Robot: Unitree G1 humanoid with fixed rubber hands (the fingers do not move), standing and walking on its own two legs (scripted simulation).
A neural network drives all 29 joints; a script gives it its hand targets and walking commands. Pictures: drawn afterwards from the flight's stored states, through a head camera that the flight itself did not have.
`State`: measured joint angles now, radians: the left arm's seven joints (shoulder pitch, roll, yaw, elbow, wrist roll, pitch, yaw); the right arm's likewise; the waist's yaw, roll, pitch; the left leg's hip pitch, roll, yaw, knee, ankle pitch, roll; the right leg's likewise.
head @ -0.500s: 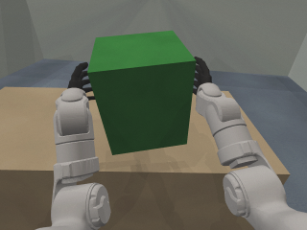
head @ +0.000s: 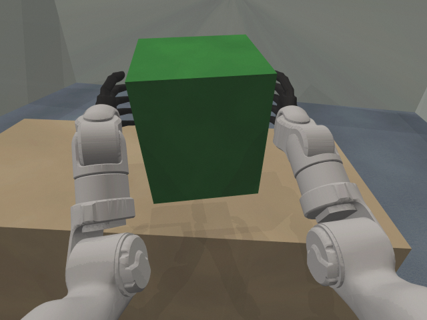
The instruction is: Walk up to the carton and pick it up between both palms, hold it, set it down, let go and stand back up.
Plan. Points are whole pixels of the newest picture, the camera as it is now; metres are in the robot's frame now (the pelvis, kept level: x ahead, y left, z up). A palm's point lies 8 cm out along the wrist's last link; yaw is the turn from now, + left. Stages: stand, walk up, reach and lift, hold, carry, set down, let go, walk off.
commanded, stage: hold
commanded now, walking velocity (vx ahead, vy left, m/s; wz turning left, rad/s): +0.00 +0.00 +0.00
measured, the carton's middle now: (200, 118) +0.42 +0.01 +0.26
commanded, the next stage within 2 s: none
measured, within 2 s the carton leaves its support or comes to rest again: neither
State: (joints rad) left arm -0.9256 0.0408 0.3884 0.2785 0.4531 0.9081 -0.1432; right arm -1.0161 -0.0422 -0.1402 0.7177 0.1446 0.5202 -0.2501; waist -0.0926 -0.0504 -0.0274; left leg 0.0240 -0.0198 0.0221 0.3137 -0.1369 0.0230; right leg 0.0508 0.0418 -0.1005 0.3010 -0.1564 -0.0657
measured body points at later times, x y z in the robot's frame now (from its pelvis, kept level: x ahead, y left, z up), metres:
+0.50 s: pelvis +0.01 +0.00 +0.00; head -0.09 +0.02 +0.44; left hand +0.37 +0.16 +0.29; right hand +0.37 -0.15 +0.29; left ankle +0.04 +0.10 -0.75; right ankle +0.03 -0.07 -0.75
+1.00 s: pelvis +0.01 -0.01 +0.00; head -0.09 +0.01 +0.44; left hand +0.37 +0.16 +0.30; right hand +0.37 -0.15 +0.29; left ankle +0.04 +0.10 -0.75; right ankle +0.03 -0.07 -0.75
